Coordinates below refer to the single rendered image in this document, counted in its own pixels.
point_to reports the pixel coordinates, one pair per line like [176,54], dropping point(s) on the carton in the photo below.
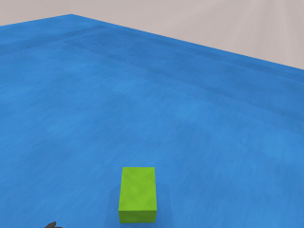
[138,199]

